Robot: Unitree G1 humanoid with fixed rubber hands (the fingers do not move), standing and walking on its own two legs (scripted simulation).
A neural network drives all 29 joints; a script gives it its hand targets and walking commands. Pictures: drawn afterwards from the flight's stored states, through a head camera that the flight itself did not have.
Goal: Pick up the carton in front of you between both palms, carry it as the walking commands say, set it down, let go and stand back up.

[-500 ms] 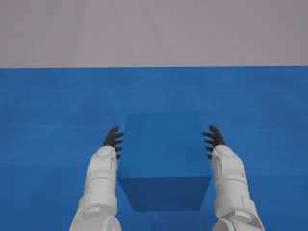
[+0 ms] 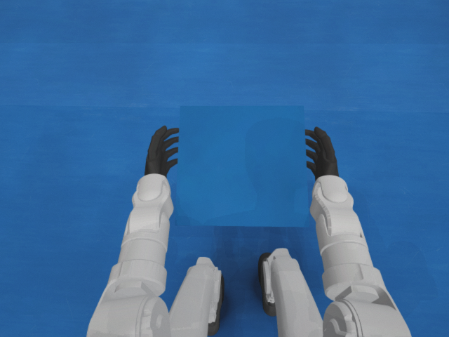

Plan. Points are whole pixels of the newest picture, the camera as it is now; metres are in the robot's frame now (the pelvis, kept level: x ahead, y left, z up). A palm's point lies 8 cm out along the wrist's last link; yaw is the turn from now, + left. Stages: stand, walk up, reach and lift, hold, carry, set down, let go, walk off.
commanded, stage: set down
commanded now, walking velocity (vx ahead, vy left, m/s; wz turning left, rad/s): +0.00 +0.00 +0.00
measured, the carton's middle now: (239, 175) +0.41 -0.01 -0.15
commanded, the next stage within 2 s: none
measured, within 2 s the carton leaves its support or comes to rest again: rests again in 1.92 s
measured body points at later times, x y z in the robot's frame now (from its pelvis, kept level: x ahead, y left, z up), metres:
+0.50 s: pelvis -0.01 +0.00 -0.12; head +0.25 -0.02 +0.24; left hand +0.45 +0.14 -0.22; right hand +0.45 -0.16 -0.23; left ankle +0.04 +0.10 -0.62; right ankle +0.10 -0.11 -0.62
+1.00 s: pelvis -0.04 -0.01 -0.24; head +0.29 -0.03 +0.06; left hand +0.48 +0.14 -0.38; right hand +0.49 -0.17 -0.39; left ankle +0.04 +0.10 -0.62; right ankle +0.10 -0.11 -0.62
